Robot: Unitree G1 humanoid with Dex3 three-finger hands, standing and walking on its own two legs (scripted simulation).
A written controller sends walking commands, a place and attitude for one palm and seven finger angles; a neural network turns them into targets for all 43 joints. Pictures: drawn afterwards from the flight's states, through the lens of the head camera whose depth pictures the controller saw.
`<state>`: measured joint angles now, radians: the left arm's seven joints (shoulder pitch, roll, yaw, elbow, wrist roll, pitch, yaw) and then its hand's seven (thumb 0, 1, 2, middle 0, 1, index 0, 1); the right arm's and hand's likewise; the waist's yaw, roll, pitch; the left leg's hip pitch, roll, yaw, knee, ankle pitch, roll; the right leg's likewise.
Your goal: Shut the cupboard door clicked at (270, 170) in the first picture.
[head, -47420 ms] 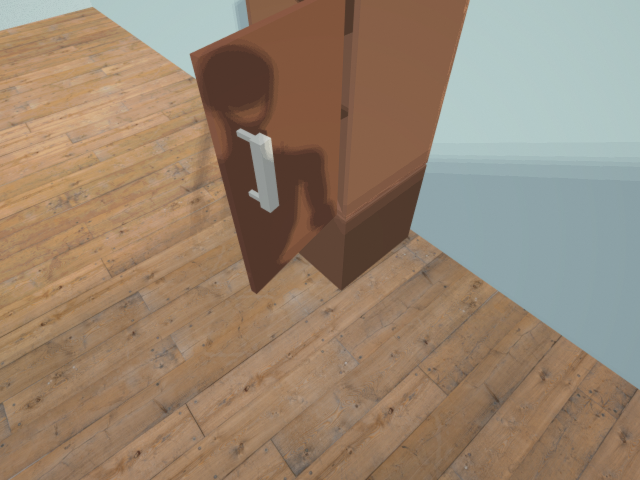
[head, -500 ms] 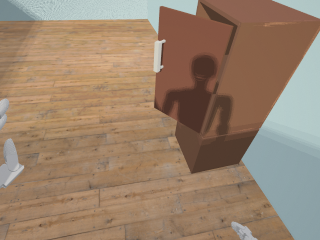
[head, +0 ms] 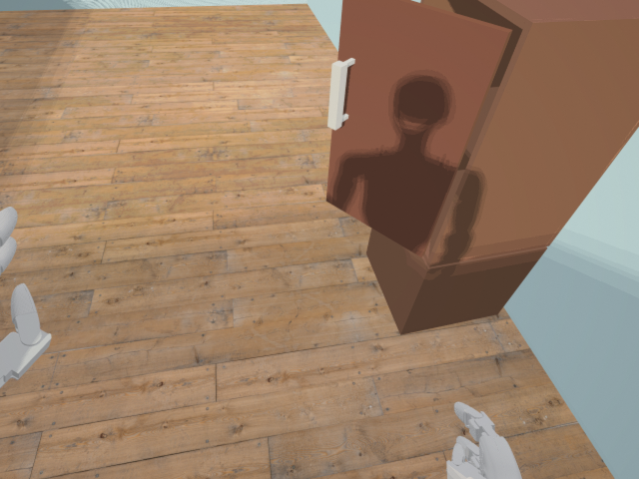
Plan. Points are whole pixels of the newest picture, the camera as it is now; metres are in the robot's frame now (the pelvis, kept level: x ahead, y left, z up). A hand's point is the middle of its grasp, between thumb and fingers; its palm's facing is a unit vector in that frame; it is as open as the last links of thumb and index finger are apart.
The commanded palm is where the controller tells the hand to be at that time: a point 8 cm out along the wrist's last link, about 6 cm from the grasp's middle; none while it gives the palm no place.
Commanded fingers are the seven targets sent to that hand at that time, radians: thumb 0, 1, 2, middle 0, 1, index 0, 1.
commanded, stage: stop stepping back and stand still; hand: left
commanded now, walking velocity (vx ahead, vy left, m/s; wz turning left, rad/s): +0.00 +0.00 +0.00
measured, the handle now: (342, 94) +0.91 +0.01 +0.04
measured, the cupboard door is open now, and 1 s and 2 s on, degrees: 37 37 37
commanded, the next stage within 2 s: let the arm hang, fingers relaxed in 0.16 s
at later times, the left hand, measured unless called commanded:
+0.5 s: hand out of the picture +0.10 +0.21 -0.14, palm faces -0.04 -0.96 -0.26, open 7.4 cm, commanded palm none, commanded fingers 0.00 0.90 0.90 -0.20 -0.30 -0.20 -0.30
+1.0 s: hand out of the picture -0.07 +0.19 -0.17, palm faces +0.03 -0.97 -0.22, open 7.4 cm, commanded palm none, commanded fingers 0.00 0.90 0.90 -0.20 -0.30 -0.20 -0.30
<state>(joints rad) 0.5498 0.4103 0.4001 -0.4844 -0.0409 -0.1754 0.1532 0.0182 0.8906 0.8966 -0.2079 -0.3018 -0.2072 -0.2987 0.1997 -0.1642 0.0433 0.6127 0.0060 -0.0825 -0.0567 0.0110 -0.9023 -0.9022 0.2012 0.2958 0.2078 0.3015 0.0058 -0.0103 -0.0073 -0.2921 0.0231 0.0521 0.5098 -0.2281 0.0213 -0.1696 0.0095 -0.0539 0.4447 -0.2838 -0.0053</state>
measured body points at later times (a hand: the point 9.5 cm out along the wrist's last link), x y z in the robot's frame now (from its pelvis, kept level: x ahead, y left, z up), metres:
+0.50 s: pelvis -0.02 +0.01 -0.01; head -0.01 +0.01 +0.44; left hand +0.11 +0.26 -0.12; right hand +0.11 -0.26 -0.12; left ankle +0.03 +0.10 -0.74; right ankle -0.03 -0.11 -0.74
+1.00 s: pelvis -0.02 +0.01 +0.00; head -0.02 +0.01 +0.45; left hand -0.07 +0.25 -0.15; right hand -0.04 -0.20 -0.16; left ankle +0.03 +0.10 -0.74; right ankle -0.03 -0.11 -0.74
